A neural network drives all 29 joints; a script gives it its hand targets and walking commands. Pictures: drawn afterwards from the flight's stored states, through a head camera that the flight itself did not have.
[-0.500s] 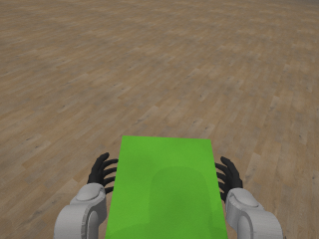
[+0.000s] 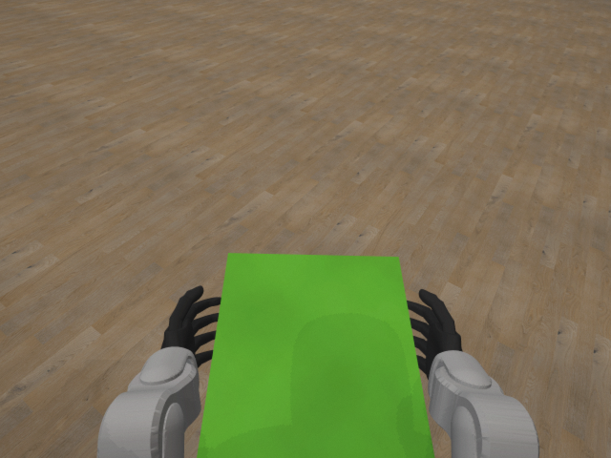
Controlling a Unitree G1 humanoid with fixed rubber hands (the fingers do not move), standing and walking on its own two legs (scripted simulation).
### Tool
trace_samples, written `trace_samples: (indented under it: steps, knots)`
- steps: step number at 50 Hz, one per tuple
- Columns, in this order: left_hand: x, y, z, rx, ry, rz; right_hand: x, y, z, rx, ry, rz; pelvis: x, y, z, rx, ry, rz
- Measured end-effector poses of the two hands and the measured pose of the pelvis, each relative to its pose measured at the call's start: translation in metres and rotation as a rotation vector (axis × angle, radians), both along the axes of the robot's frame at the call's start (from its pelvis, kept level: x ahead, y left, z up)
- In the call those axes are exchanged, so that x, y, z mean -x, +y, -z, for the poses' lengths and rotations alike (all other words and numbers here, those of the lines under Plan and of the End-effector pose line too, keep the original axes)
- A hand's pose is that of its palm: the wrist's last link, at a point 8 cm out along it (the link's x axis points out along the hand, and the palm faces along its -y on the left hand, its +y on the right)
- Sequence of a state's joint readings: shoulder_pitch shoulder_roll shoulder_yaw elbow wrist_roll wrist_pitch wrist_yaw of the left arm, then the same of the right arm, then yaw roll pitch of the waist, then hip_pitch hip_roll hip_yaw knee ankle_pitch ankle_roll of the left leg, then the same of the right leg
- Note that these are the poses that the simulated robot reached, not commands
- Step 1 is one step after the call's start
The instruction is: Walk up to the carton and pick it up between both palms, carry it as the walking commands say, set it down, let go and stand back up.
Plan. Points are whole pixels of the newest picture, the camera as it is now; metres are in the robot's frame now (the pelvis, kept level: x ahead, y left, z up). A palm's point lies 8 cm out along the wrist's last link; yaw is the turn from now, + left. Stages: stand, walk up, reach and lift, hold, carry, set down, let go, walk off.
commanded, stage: carry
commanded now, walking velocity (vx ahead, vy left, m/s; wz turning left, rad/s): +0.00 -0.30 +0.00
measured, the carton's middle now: (309, 378) +0.24 +0.01 +0.01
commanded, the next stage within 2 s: none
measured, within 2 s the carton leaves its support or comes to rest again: neither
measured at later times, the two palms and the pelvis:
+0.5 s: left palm (358, 351) +0.23 -0.04 +0.11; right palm out of the picture +0.23 -0.33 +0.10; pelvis -0.01 -0.18 +0.01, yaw -1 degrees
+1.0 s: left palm (393, 346) +0.24 -0.07 +0.12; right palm out of the picture +0.24 -0.36 +0.11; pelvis +0.00 -0.22 +0.02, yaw +0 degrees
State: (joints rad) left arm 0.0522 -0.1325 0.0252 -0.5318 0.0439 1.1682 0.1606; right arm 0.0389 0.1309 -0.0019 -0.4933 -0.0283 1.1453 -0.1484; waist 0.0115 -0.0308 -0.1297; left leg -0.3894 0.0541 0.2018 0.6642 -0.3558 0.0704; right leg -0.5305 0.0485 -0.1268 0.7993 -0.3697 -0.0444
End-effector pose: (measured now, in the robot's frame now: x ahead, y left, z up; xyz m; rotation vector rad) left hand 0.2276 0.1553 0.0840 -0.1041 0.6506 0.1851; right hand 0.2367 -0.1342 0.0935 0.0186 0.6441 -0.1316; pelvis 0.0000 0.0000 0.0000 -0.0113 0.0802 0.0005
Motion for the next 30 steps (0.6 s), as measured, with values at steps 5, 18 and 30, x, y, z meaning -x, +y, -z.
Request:
trace_samples:
  steps: [5, 18, 30]
  knots:
    - [0.004, -0.039, -0.006, 0.007, 0.035, 0.025, 0.011, -0.039, -0.007, 0.002, 0.035, 0.028, 0.003, -0.035, -0.015, 0.015, -0.018, 0.003]
    - [-0.012, -0.172, -0.016, -0.094, 0.024, 0.092, 0.01, -0.172, 0.004, -0.086, 0.024, 0.086, 0.002, -0.146, -0.007, -0.006, -0.01, 0.017]
    - [0.001, -0.195, -0.026, -0.05, -0.025, 0.016, 0.004, -0.195, -0.015, -0.045, -0.026, 0.013, 0.004, -0.189, -0.012, -0.008, -0.011, -0.001]
